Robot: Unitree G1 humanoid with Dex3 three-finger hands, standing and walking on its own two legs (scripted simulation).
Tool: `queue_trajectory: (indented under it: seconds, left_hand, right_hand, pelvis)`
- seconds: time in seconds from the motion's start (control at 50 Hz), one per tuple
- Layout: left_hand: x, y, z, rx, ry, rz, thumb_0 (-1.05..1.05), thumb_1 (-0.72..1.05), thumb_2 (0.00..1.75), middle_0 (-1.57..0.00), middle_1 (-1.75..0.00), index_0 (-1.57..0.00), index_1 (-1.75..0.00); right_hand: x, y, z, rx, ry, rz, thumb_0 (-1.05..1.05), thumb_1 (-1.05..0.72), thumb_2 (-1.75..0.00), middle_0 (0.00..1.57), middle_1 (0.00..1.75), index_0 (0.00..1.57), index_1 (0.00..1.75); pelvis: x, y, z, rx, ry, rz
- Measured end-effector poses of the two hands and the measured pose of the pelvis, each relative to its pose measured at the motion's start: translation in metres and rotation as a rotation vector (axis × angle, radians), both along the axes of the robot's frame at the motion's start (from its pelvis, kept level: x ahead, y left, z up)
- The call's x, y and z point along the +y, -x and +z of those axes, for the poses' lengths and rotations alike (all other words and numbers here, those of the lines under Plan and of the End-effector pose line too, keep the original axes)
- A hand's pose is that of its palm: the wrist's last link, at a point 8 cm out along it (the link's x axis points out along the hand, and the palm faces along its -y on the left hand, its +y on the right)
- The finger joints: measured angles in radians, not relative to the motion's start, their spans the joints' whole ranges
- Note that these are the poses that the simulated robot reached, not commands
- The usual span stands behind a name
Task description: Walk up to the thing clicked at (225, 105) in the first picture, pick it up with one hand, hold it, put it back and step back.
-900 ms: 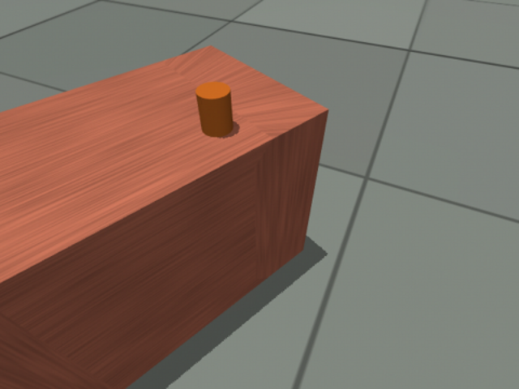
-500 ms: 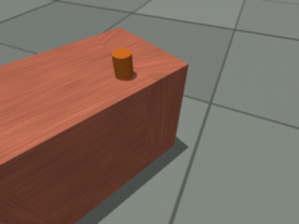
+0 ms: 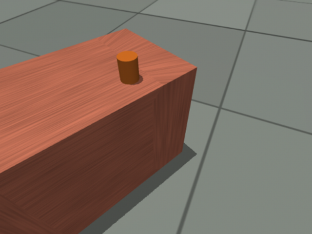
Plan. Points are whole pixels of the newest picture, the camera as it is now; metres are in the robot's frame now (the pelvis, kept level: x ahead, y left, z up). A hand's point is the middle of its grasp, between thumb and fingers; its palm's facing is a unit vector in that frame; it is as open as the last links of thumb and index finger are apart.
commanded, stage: stand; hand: right
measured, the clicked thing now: (128, 67) +0.77 +0.14 +0.02
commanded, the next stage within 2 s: walk up in 0.22 s
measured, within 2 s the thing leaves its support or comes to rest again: neither
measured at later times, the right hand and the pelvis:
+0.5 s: hand out of the picture +0.14 -0.25 -0.13, palm faces -0.23 +0.87 -0.44, open 7.3 cm; pelvis +0.04 +0.03 -0.02, yaw +12 degrees
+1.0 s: hand (235, 176) +0.37 -0.27 -0.16, palm faces -0.41 +0.72 -0.55, open 7.3 cm; pelvis +0.21 -0.01 -0.05, yaw +26 degrees
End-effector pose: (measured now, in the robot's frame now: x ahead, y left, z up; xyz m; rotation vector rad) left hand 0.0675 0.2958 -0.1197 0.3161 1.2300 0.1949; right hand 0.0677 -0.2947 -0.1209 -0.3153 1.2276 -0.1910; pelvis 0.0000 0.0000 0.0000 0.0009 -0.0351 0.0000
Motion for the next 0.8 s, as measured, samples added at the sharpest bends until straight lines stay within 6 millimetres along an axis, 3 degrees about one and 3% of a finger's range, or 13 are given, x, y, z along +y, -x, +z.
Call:
queue_trajectory:
  seconds: [0.24,0.34,0.46,0.54,0.6,0.68,0.8]
  left_hand:
    - [0.001,-0.001,0.001,-0.018,0.003,0.008,0.0,0.9,0.9,-0.2,-0.3,-0.2,-0.3]
    - [0.018,0.004,0.001,-0.129,0.006,0.097,0.0,0.9,0.9,-0.2,-0.3,-0.21,-0.3]
    - [0.051,0.038,-0.006,-0.09,-0.001,0.206,0.0,0.9,0.9,-0.2,-0.3,-0.21,-0.3]
    - [0.08,0.047,-0.029,-0.037,0.002,0.244,0.0,0.9,0.9,-0.2,-0.3,-0.2,-0.3]
    - [0.09,0.037,-0.038,-0.009,0.007,0.256,0.01,0.9,0.9,-0.2,-0.3,-0.2,-0.3]
    - [0.091,0.009,-0.029,-0.064,0.03,0.277,0.01,0.9,0.9,-0.2,-0.3,-0.2,-0.3]
    - [0.088,-0.025,-0.018,-0.117,0.019,0.333,0.01,0.9,0.9,-0.2,-0.3,-0.2,-0.3]
  right_hand:
    - [-0.001,-0.002,0.001,-0.015,-0.002,0.001,0.0,-0.91,-0.9,0.21,0.3,0.2,0.3]
    - [-0.007,-0.009,0.002,0.041,0.027,0.084,0.0,-0.91,-0.9,0.21,0.3,0.2,0.3]
    - [0.002,-0.059,0.024,0.023,0.08,0.198,0.01,-0.91,-0.9,0.21,0.3,0.2,0.3]
    - [0.014,-0.098,0.026,-0.054,0.148,0.245,0.0,-0.91,-0.9,0.21,0.3,0.21,0.3]
    - [0.024,-0.11,0.024,-0.082,0.179,0.248,0.0,-0.91,-0.9,0.21,0.3,0.2,0.3]
    - [0.038,-0.125,0.03,-0.047,0.171,0.274,0.0,-0.91,-0.9,0.21,0.3,0.21,0.3]
    - [0.046,-0.172,0.031,-0.05,0.161,0.359,0.0,-0.9,-0.9,0.21,0.3,0.21,0.3]
  pelvis:
    - [0.0,0.001,-0.001,-0.001,0.003,0.011]
    - [0.0,-0.004,-0.008,0.013,0.018,0.105]
    - [0.02,-0.025,-0.009,0.011,0.022,0.184]
    - [0.043,-0.045,-0.028,-0.002,0.011,0.229]
    - [0.053,-0.059,-0.035,-0.01,-0.014,0.259]
    - [0.056,-0.084,-0.025,-0.012,-0.015,0.308]
    - [0.049,-0.126,-0.021,-0.013,-0.019,0.373]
